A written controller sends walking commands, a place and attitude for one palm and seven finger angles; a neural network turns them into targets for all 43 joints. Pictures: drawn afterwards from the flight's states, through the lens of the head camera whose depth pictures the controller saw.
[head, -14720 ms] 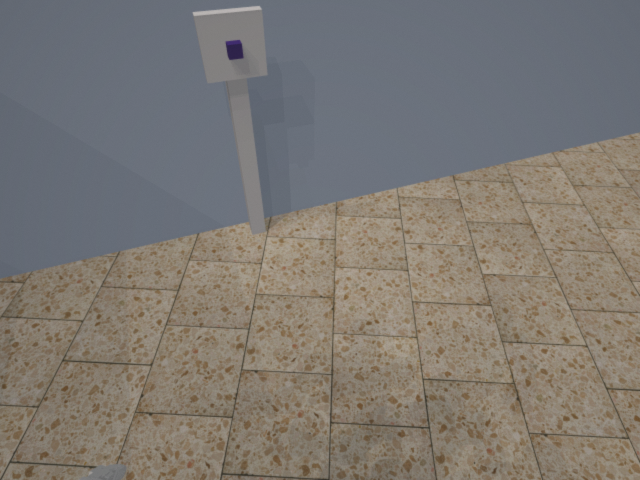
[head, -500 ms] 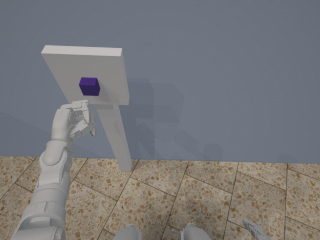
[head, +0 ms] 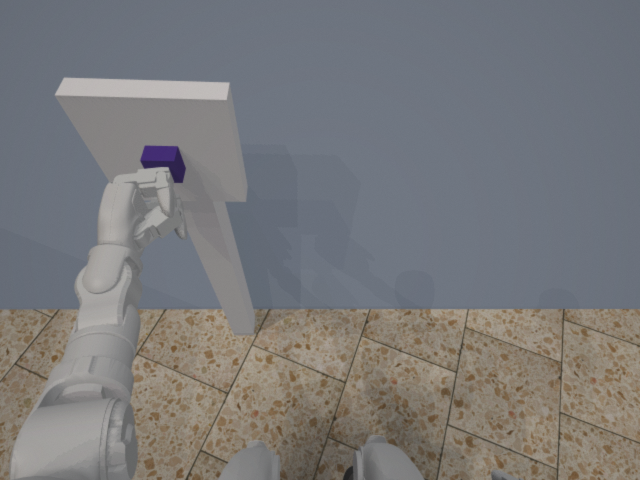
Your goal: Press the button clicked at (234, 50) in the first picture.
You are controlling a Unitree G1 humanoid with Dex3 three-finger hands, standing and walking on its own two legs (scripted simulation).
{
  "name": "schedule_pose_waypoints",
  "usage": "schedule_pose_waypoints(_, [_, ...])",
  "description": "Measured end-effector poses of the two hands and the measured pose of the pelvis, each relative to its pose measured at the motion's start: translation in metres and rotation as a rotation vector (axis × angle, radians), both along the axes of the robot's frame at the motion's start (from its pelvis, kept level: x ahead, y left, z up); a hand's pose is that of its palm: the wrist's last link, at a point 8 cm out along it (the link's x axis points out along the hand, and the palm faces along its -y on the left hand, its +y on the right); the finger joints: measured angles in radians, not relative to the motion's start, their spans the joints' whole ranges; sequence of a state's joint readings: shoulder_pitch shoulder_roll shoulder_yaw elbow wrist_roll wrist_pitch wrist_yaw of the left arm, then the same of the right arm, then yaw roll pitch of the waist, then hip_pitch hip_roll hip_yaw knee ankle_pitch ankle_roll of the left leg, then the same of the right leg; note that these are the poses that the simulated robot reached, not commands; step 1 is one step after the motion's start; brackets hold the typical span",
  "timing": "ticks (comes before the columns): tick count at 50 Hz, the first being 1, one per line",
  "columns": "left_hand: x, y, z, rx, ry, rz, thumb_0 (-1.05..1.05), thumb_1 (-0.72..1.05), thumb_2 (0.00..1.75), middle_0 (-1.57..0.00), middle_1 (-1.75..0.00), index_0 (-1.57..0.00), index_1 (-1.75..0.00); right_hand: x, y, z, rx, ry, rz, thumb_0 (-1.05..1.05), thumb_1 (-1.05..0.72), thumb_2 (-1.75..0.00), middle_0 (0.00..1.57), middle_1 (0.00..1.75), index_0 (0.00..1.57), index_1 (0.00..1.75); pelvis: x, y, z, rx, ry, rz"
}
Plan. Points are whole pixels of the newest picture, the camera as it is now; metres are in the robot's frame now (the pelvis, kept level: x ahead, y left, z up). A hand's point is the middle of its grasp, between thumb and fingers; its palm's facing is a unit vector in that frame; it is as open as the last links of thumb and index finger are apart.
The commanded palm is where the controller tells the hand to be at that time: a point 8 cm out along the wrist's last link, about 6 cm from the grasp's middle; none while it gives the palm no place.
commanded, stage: press the button with the knuckle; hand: left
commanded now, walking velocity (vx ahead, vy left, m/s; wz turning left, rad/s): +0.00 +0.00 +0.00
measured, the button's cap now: (164, 161) +0.48 +0.20 +0.09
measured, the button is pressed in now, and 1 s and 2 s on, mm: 1 12 0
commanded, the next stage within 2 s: hold the button down briefly in 0.44 s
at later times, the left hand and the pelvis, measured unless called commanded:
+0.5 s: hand (176, 202) +0.44 +0.19 +0.06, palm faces +0.00 -1.00 -0.04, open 3.5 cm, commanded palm +0.45 +0.23 +0.06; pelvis -0.02 +0.00 -0.01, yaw +1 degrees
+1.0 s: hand (176, 202) +0.44 +0.19 +0.06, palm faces +0.01 -1.00 -0.04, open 3.5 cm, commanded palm +0.44 +0.23 +0.06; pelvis -0.04 +0.00 -0.02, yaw +1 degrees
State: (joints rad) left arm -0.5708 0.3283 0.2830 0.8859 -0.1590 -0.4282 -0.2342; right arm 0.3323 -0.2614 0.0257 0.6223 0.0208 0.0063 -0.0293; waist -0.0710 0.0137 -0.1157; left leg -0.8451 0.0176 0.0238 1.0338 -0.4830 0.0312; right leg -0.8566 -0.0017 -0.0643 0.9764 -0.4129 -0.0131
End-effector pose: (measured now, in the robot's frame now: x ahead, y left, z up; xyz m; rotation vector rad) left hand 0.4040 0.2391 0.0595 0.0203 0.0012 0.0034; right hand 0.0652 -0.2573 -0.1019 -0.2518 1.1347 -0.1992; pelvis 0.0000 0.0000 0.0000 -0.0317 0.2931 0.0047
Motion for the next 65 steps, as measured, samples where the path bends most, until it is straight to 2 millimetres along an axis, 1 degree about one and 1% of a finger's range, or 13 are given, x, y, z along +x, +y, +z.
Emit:
schedule_pose_waypoints(12, [0.016, 0.002, 0.0, 0.006, 0.002, 0.006, 0.02, 0.9, 0.9, -1.3, -1.5, -1.49, -1.5, -0.011, -0.003, -0.007, -0.014, 0.037, 0.014, 0.01, -0.9, -0.9, 0.2, 0.3, 0.2, 0.3, -0.009, -0.001, -0.006, -0.005, 0.022, 0.014])
schedule_pose_waypoints(20, [0.018, 0.004, 0.0, 0.015, -0.001, -0.007, 0.01, 0.88, 0.92, -1.3, -1.5, -1.54, -1.5, -0.022, -0.006, -0.01, -0.03, 0.057, 0.024, 0.01, -0.9, -0.9, 0.2, 0.3, 0.2, 0.3, -0.018, -0.003, -0.011, -0.011, 0.032, 0.024])
schedule_pose_waypoints(34, [0.018, 0.004, 0.0, 0.024, 0.003, -0.005, 0.01, 0.86, 0.95, -1.3, -1.5, -1.56, -1.5, -0.048, -0.012, -0.011, -0.058, 0.052, 0.019, 0.01, -0.9, -0.9, 0.2, 0.3, 0.2, 0.3, -0.036, -0.006, -0.019, -0.016, 0.042, 0.03])
schedule_pose_waypoints(41, [0.018, 0.004, 0.0, 0.02, 0.007, 0.0, 0.01, 0.86, 0.94, -1.3, -1.5, -1.56, -1.5, -0.06, -0.011, -0.012, -0.061, 0.058, 0.016, 0.01, -0.9, -0.9, 0.2, 0.3, 0.2, 0.3, -0.042, -0.005, -0.02, -0.017, 0.044, 0.029])
schedule_pose_waypoints(46, [0.018, 0.004, 0.0, 0.023, 0.008, 0.001, 0.01, 0.86, 0.94, -1.3, -1.5, -1.56, -1.5, -0.065, -0.009, -0.012, -0.06, 0.062, 0.017, 0.01, -0.9, -0.9, 0.2, 0.3, 0.2, 0.3, -0.043, -0.003, -0.021, -0.016, 0.046, 0.028])
schedule_pose_waypoints(51, [0.017, 0.004, 0.0, 0.018, 0.009, 0.004, 0.01, 0.87, 0.93, -1.3, -1.5, -1.55, -1.5, -0.065, -0.007, -0.013, -0.053, 0.064, 0.019, 0.01, -0.9, -0.9, 0.2, 0.3, 0.2, 0.3, -0.042, -0.002, -0.021, -0.015, 0.046, 0.027])
schedule_pose_waypoints(56, [0.016, 0.003, 0.0, 0.009, 0.008, 0.009, 0.01, 0.88, 0.92, -1.3, -1.5, -1.54, -1.5, -0.061, -0.005, -0.012, -0.04, 0.061, 0.02, 0.01, -0.9, -0.9, 0.2, 0.3, 0.2, 0.3, -0.039, 0.0, -0.018, -0.013, 0.043, 0.022])
schedule_pose_waypoints(61, [0.011, 0.003, -0.001, 0.005, 0.004, 0.005, 0.01, 0.89, 0.91, -1.3, -1.5, -1.51, -1.5, -0.05, -0.002, -0.009, -0.024, 0.05, 0.012, 0.01, -0.9, -0.9, 0.2, 0.3, 0.2, 0.3, -0.031, 0.001, -0.014, -0.009, 0.033, 0.013])
schedule_pose_waypoints(65, [0.003, 0.002, -0.001, -0.001, 0.0, 0.001, 0.01, 0.9, 0.91, -1.3, -1.5, -1.49, -1.5, -0.036, 0.001, -0.005, -0.01, 0.034, 0.006, 0.01, -0.9, -0.9, 0.2, 0.3, 0.2, 0.3, -0.023, 0.002, -0.008, -0.007, 0.02, 0.006])
